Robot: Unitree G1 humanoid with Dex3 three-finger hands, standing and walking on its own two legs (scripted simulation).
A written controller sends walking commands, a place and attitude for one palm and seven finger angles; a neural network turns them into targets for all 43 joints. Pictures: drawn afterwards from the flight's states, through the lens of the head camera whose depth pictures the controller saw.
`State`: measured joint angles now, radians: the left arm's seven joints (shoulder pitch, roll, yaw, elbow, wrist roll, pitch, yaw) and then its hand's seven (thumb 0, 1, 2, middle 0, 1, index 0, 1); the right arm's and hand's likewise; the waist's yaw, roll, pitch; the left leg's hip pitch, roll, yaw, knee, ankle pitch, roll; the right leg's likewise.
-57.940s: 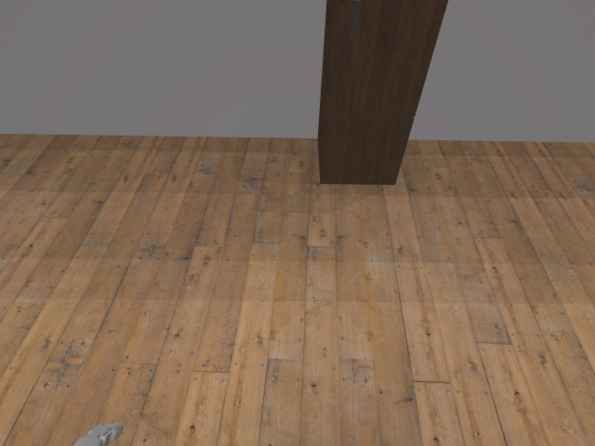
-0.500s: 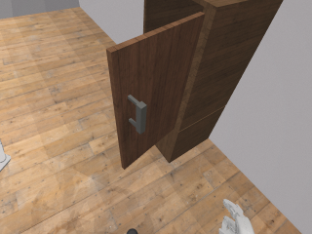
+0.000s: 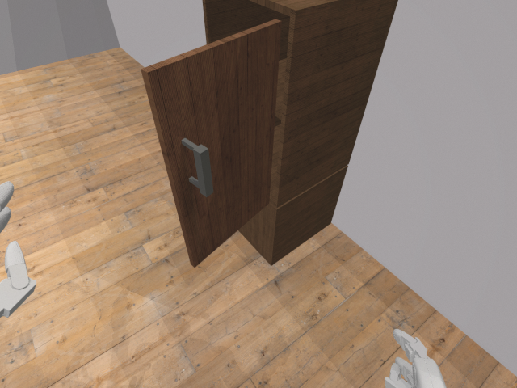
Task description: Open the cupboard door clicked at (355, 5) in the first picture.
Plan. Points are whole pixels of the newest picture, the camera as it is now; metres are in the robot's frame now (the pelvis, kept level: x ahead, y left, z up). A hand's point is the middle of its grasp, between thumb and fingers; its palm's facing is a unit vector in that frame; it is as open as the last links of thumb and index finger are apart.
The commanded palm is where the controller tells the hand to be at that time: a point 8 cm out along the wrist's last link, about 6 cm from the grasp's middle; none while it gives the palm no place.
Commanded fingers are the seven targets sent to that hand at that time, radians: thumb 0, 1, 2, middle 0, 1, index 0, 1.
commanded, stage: stop stepping back and stand still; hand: left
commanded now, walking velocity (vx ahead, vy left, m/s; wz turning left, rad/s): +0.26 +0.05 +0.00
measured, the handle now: (197, 167) +0.53 +0.15 +0.04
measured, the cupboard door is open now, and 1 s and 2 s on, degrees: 100 100 100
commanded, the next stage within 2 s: let the arm hang, fingers relaxed in 0.56 s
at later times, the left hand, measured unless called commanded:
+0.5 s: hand out of the picture +0.16 +0.28 +0.16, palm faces +0.43 -0.77 -0.47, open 7.4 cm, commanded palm +0.10 +0.32 +0.18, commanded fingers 0.00 0.90 0.90 -0.20 -0.30 -0.20 -0.30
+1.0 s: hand out of the picture -0.01 +0.20 -0.17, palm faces +0.05 -0.98 -0.17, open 7.2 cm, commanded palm none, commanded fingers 0.00 0.90 0.90 -0.20 -0.30 -0.20 -0.30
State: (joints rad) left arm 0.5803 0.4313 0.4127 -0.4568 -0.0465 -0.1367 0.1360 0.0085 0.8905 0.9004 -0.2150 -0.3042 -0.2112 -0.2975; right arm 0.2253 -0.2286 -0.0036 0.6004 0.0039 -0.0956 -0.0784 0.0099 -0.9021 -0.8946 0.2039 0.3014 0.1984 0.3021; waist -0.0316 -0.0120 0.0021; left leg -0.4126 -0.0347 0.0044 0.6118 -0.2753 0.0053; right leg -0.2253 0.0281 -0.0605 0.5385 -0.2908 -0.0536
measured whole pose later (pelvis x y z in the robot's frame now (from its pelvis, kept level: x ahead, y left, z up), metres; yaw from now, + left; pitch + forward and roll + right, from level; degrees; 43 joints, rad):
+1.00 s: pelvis -0.07 +0.02 +0.00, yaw +4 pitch -1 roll +0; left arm 0.25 0.19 0.01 0.86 0.02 0.05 0.01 0.00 0.95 0.90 -0.21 -0.30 -0.21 -0.30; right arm 0.24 -0.25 0.00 0.95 -0.03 0.02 0.00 0.01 -0.91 -0.89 0.20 0.30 0.20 0.30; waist -0.02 -0.05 0.08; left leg -0.29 0.00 0.01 0.57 -0.25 0.00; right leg -0.34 -0.03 -0.10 0.56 -0.20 -0.03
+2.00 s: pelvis -0.02 +0.02 +0.01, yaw +3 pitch -1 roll +0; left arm 0.19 0.20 0.02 1.15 0.01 -0.01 0.02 0.00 0.91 0.90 -0.21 -0.30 -0.20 -0.30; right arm 0.20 -0.20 0.00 1.13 -0.02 0.00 -0.02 0.00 -0.91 -0.89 0.20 0.30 0.20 0.30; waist 0.00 0.01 0.06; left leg -0.13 0.01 0.01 0.36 -0.22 -0.01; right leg -0.19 -0.01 -0.09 0.37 -0.17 -0.03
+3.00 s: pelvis +0.00 +0.01 +0.01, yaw +3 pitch -1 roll +0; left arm 0.17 0.24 0.02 1.15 0.01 -0.02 0.02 0.00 0.91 0.90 -0.21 -0.30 -0.20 -0.30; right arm 0.19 -0.23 0.00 1.15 -0.02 0.00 -0.02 0.00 -0.90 -0.89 0.20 0.30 0.20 0.30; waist 0.00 0.01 0.06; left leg -0.07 0.02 0.02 0.31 -0.22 -0.02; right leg -0.13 0.01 -0.09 0.33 -0.18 -0.04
